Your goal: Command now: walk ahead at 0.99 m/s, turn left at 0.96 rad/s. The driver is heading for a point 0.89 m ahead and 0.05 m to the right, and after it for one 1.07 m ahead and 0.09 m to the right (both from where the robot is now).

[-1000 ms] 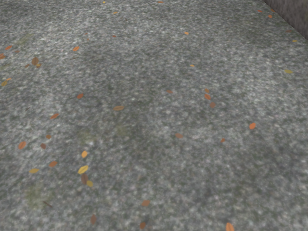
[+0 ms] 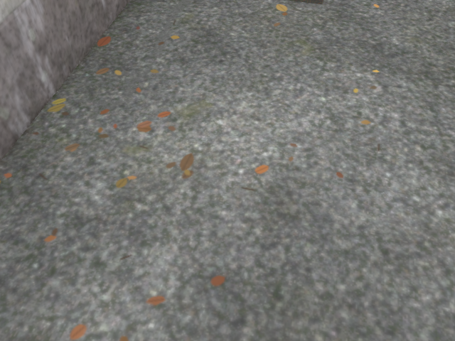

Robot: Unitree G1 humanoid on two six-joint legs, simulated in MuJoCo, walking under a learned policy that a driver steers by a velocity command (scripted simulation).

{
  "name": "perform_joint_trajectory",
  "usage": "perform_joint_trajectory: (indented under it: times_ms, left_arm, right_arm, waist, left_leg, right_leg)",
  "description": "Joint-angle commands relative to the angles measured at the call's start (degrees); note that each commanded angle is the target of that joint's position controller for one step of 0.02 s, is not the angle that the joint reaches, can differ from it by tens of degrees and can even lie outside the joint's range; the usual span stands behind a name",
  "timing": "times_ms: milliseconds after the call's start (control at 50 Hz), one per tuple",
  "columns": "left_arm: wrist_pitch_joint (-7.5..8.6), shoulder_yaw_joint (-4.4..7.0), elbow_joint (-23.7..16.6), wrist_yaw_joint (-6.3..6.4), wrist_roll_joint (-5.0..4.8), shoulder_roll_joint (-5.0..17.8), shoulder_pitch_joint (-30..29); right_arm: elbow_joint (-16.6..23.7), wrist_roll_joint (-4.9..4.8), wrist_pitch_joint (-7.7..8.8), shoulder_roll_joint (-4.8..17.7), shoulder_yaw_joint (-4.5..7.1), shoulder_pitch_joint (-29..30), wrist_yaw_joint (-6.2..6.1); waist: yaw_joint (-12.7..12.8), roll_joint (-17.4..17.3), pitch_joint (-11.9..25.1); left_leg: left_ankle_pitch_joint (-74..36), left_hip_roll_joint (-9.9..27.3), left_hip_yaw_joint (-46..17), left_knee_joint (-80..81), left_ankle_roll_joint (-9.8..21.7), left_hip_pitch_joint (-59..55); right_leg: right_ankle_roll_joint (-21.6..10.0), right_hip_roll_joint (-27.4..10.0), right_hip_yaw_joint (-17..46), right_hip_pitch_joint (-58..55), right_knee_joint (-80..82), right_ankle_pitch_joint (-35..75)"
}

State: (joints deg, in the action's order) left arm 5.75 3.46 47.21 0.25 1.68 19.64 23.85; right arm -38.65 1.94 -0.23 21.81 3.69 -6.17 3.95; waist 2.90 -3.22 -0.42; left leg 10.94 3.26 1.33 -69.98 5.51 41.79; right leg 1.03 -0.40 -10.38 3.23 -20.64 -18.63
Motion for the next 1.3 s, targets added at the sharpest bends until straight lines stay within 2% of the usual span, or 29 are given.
perform_joint_trajectory:
  times_ms: [20, 120, 180, 200, 220, 240, 260, 280, 340, 420, 500, 580, 640, 660, 680, 700, 720, 760, 820, 900, 1000, 1060, 1080, 1100, 1120, 1140, 1180, 1220, 1300]
  left_arm:
    - [2.18, -0.62, -3.04, -0.39, -0.14, 1.40, -6.22]
    - [1.47, 0.48, -0.67, 0.62, -0.03, 7.10, 0.17]
    - [-1.49, 1.71, -2.80, 1.59, 0.55, 11.51, -4.36]
    - [-1.97, 1.69, -3.00, 0.89, 1.13, 10.18, -4.72]
    - [-1.49, -0.40, -5.35, -0.05, 2.00, 1.70, -4.72]
    - [-0.34, -0.47, -12.29, -0.02, 0.11, 3.92, -3.05]
    - [1.03, -0.69, -12.85, 0.04, 0.60, 6.09, -8.61]
    - [1.40, -1.08, -11.68, 0.08, 0.08, 5.63, -8.12]
    - [-1.76, -2.14, -8.05, -0.25, 1.95, 2.54, -4.57]
    - [-3.24, -3.08, -11.35, -1.88, 0.01, -0.68, -16.10]
    - [-2.76, -3.31, -11.06, -3.34, -2.13, -1.99, -21.16]
    - [-2.05, -2.33, -10.12, -3.56, -1.12, 1.01, -21.78]
    - [-2.94, 0.16, -2.63, -3.04, -1.06, 6.40, 1.86]
    - [-3.28, 1.71, 0.56, -2.26, -0.86, 8.63, 14.17]
    - [-4.02, 2.59, 2.35, -1.46, -0.66, 11.39, 14.45]
    - [-4.50, 3.45, 0.07, -1.39, -0.42, 14.06, 7.46]
    - [-4.32, 3.32, -2.27, -1.27, -0.60, 10.33, 3.90]
    - [-3.98, 2.26, -0.83, -1.11, -0.91, 5.67, 1.19]
    - [-2.12, 1.53, -0.56, -0.76, -1.44, 5.24, -0.34]
    - [-1.02, 2.35, -1.17, -0.93, -1.89, 6.46, 0.29]
    - [-1.58, 3.26, 0.88, -0.62, -2.55, 7.30, 5.97]
    - [-1.16, 3.67, 1.40, 0.39, -2.08, 9.64, 4.30]
    - [-0.74, 3.35, -0.14, 0.36, -2.45, 8.11, 0.66]
    - [-0.64, 1.52, -1.98, 0.67, -2.52, -0.30, 3.85]
    - [-1.35, 1.11, -3.53, 1.67, -5.43, 1.76, 9.23]
    - [-2.11, 1.33, -2.32, 1.85, -2.73, 5.25, 4.62]
    - [-2.66, 0.91, -3.73, 0.43, -1.46, 3.20, -4.54]
    - [-4.48, 0.28, -4.66, -1.01, 0.22, 0.08, -5.90]
    - [-5.83, -0.84, -5.85, -1.69, 0.59, -2.24, -5.31]
  right_arm:
    - [6.82, -0.21, 0.14, -2.54, -2.20, 4.49, 1.43]
    - [6.43, -0.26, 0.77, -1.36, -2.60, 8.40, 2.14]
    - [-0.95, -0.41, 1.31, 4.36, 0.28, -16.35, 0.13]
    - [-4.44, -0.76, 1.18, 6.95, 2.14, -23.63, -1.52]
    - [-4.03, -1.77, 0.32, 11.85, 3.46, -18.87, -2.81]
    - [-0.90, -0.14, -0.47, 16.36, 4.42, -17.01, -2.79]
    - [-0.45, -0.51, -0.53, 13.49, 4.42, -17.64, -3.33]
    - [-1.61, -0.49, 0.09, 9.50, 3.49, -15.32, -3.94]
    - [-2.67, -0.49, 3.75, 2.37, 0.62, -10.66, -4.59]
    - [-6.13, -1.08, 6.75, 2.10, 0.45, -15.02, -3.11]
    - [-8.01, -1.72, 8.23, 1.97, -0.06, -17.76, -2.75]
    - [-9.53, -0.48, 7.94, 3.93, -0.13, -19.74, -4.73]
    - [-8.00, 2.02, 5.29, 7.54, 0.95, -14.10, -6.91]
    - [-6.72, 1.72, 4.78, 8.72, 1.38, -9.18, -7.02]
    - [-4.66, 2.18, 6.15, -1.61, -1.29, -9.25, -5.72]
    - [-0.27, -0.83, 7.41, -2.58, -2.18, -12.55, -4.78]
    - [0.50, 0.08, 8.48, 0.61, -2.82, -8.86, -4.74]
    - [1.24, 1.11, 8.74, 0.97, -3.28, -4.94, -4.08]
    - [3.07, 2.99, 5.00, -1.13, -4.36, -4.67, -3.51]
    - [8.79, 1.30, 4.61, -2.75, -5.79, 8.80, -2.43]
    - [9.86, 0.62, 5.54, -2.90, -5.76, 12.52, -2.92]
    - [5.46, 0.99, 7.17, 1.48, -3.53, -2.85, -4.83]
    - [2.43, 1.48, 7.93, 4.45, -2.42, -13.11, -5.42]
    - [0.79, 2.46, 8.20, 7.61, -1.73, -19.96, -5.44]
    - [0.27, 1.39, 7.39, 8.17, -0.38, -21.54, -4.08]
    - [2.67, 0.03, 6.62, 3.55, -0.54, -17.11, -3.87]
    - [0.12, 0.19, 6.50, -3.29, -2.35, -12.63, -4.00]
    - [-3.13, -0.58, 6.64, -2.65, -2.15, -14.86, -4.54]
    - [-4.34, -0.43, 6.80, -0.51, -1.51, -9.41, -3.78]
  waist:
    - [-4.76, 7.87, -5.84]
    - [-4.85, 6.15, -5.20]
    - [-17.80, 9.23, 8.03]
    - [-18.81, 4.29, 10.28]
    - [-11.90, -9.54, 5.74]
    - [-9.08, -10.96, 18.47]
    - [-10.55, 0.23, 14.73]
    - [-7.08, 5.42, 5.70]
    - [0.00, 10.33, -0.64]
    - [-2.96, 6.53, -6.96]
    - [-6.00, 4.86, -5.72]
    - [-4.61, -0.15, -2.87]
    - [7.95, -4.42, 8.52]
    - [15.51, -1.93, 10.60]
    - [9.24, 13.27, 9.31]
    - [3.26, 22.40, 16.80]
    - [4.19, 7.63, 12.41]
    - [-0.82, -3.29, 1.41]
    - [-5.50, -1.47, -3.85]
    - [-1.60, 2.90, -7.36]
    - [3.59, 4.87, -2.75]
    - [-3.98, 7.78, 6.51]
    - [-9.15, 7.62, 10.89]
    - [-7.72, -6.52, 19.29]
    - [-6.96, -14.82, 32.85]
    - [-8.06, -3.62, 32.23]
    - [-6.90, -0.02, 15.79]
    - [-4.86, -1.24, 8.50]
    - [0.51, -2.97, 7.44]
  left_leg:
    - [-8.70, 2.90, -1.10, 7.73, 0.09, 2.15]
    - [-10.84, -5.60, 10.94, 25.32, 4.50, -12.05]
    - [-3.15, -9.80, 6.92, 28.18, 8.55, -39.50]
    - [0.50, -8.96, 1.70, 31.63, 9.93, -53.03]
    - [-5.26, 0.68, -14.95, 31.38, 12.05, -56.19]
    - [4.95, 9.92, -43.13, 44.69, 23.27, -70.38]
    - [13.25, 11.13, -47.89, 53.62, 20.96, -65.62]
    - [12.23, 10.83, -42.87, 56.29, 18.21, -54.94]
    - [-1.77, 5.89, -27.75, 57.42, 14.13, -31.13]
    - [-13.14, 0.73, -12.38, 63.41, 9.18, -26.59]
    - [-28.13, -0.44, -1.36, 69.08, 2.57, -33.78]
    - [-60.83, 3.23, 4.07, 62.33, -1.90, -48.74]
    - [-81.23, 6.14, 6.13, 29.98, -4.00, -49.32]
    - [-69.57, 3.18, 7.45, 6.22, -4.00, -38.92]
    - [3.28, -5.96, 4.53, -17.18, -4.26, -13.89]
    - [18.40, -11.11, -4.58, -29.73, -6.34, 6.04]
    - [10.25, -6.08, -9.29, -24.14, -4.41, 8.39]
    - [5.74, -1.44, -8.08, -12.07, -4.00, 2.42]
    - [8.66, 1.75, -5.96, -1.31, -6.80, -3.88]
    - [-7.75, 1.57, -1.07, 22.69, -8.97, -10.62]
    - [-18.88, -3.92, 0.95, 39.62, -6.20, -16.32]
    - [-22.55, -6.16, -0.59, 46.58, -3.65, -34.30]
    - [-28.33, 0.32, -4.67, 45.03, -2.15, -45.81]
    - [-66.27, 18.79, -17.01, 33.71, 2.50, -62.53]
    - [-75.69, 29.75, -36.75, 32.41, 12.99, -76.36]
    - [-64.53, 24.29, -31.81, 36.91, 11.26, -69.42]
    - [-52.06, 15.77, -19.61, 42.05, 7.06, -55.74]
    - [-52.21, 13.20, -15.49, 46.28, 6.00, -43.67]
    - [-51.63, 10.81, -7.16, 51.02, 6.04, -29.57]
  right_leg:
    - [-4.13, -12.76, 2.55, 5.10, 13.78, 22.66]
    - [-1.76, -11.29, -6.19, -3.14, 7.13, 66.69]
    - [-2.80, -14.74, -3.61, 0.33, -26.43, 79.18]
    - [-2.27, -10.22, -3.13, 11.82, -46.72, 48.11]
    - [-0.72, -0.27, -1.90, 30.13, -69.59, -7.90]
    - [0.44, 2.46, 10.73, 45.92, -78.52, -10.04]
    - [-0.03, -1.03, 15.33, 48.85, -73.27, -4.48]
    - [-0.54, -3.76, 14.52, 46.99, -66.57, -0.36]
    - [0.23, -8.96, 13.73, 32.76, -55.65, -0.78]
    - [-1.32, -10.50, 10.22, 34.95, -36.73, 11.62]
    - [-5.83, -4.35, 5.89, 28.80, -20.51, 30.56]
    - [-8.63, 2.53, 1.39, 25.61, -13.67, 27.78]
    - [-11.30, 8.26, 1.39, 5.45, -15.66, 14.91]
    - [-14.66, 5.46, 6.51, -6.61, -11.48, 10.65]
    - [-18.76, -4.20, 20.34, -20.44, -19.13, 12.11]
    - [-29.74, -14.13, 55.23, -30.37, -3.57, -0.81]
    - [-27.38, -14.48, 57.37, -25.06, 4.75, -5.05]
    - [-22.35, -10.47, 46.91, -5.72, 7.50, -0.35]
    - [-20.54, -3.63, 37.18, 11.54, 10.12, 4.86]
    - [-17.68, 1.50, 31.25, 20.89, 13.49, 16.91]
    - [-11.63, 1.02, 29.71, 5.04, 5.17, 45.27]
    - [-5.85, 1.69, 29.59, -0.42, -16.33, 59.21]
    - [-4.51, 3.35, 28.44, 5.37, -28.79, 49.00]
    - [-3.33, 9.29, 21.26, 18.14, -49.70, -7.64]
    - [-1.65, 11.48, 19.72, 31.95, -67.97, -18.33]
    - [-1.93, 6.83, 20.00, 32.69, -65.80, -10.11]
    - [-0.96, 4.04, 18.10, 37.13, -57.54, -7.72]
    - [-0.81, 3.18, 17.69, 33.53, -51.79, -7.26]
    - [-0.55, 3.06, 14.79, 24.58, -36.49, -0.63]
